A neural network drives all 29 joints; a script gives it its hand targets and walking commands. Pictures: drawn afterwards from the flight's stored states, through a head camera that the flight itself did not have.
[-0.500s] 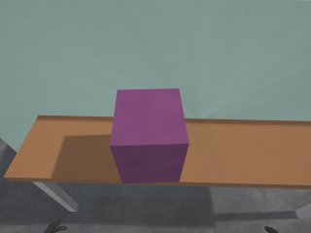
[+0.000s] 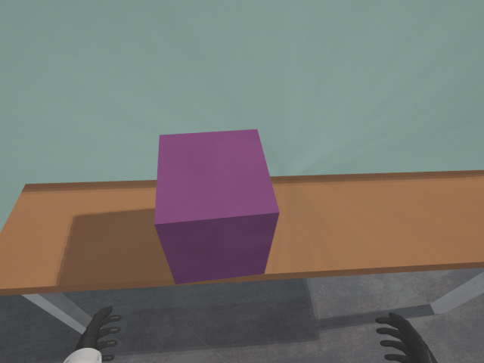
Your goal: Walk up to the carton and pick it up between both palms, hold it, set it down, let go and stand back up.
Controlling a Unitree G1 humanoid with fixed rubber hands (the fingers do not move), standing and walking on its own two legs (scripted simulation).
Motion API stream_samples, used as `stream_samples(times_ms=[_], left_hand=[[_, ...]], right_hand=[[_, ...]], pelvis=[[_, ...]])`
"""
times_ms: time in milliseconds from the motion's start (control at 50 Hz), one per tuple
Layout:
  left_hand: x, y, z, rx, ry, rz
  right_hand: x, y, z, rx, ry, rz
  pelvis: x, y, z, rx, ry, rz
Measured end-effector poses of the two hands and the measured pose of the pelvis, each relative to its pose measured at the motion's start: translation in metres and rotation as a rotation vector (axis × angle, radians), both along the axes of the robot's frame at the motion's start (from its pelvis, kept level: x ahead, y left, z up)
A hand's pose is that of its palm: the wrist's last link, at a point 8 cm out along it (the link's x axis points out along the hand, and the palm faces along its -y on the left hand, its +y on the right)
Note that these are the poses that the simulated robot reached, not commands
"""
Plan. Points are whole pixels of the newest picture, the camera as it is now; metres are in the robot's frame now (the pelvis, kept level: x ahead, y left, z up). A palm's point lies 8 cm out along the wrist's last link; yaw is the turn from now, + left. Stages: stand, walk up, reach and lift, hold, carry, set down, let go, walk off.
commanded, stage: reach and lift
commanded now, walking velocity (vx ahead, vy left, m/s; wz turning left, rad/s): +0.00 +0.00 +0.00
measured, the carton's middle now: (215, 208) +0.42 +0.07 -0.05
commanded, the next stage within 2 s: none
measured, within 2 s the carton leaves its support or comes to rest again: neither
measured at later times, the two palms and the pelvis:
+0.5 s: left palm (102, 342) +0.17 +0.24 -0.06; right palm (397, 349) +0.16 -0.23 -0.05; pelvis +0.00 +0.01 +0.01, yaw -1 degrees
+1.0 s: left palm (114, 339) +0.17 +0.22 -0.04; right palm (377, 331) +0.18 -0.20 -0.04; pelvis +0.02 +0.00 +0.01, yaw +0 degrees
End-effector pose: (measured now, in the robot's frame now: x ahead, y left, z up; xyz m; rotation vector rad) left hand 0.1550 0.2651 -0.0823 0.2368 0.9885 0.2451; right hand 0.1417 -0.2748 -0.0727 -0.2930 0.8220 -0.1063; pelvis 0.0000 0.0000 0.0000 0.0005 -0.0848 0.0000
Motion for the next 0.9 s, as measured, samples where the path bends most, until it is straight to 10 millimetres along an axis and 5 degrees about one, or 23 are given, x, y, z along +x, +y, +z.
stream_samples(times_ms=[300, 900], left_hand=[[0.002, -0.009, 0.019, -0.038, -0.168, -0.004], [0.017, -0.046, 0.033, -0.102, -0.515, -0.028]], right_hand=[[0.007, 0.038, 0.008, 0.091, -0.119, 0.007], [0.040, 0.067, 0.030, 0.215, -0.379, 0.022]], pelvis=[[-0.004, 0.004, 0.007, 0.009, 0.000, -0.004], [0.021, 0.004, 0.011, 0.003, 0.014, -0.004]])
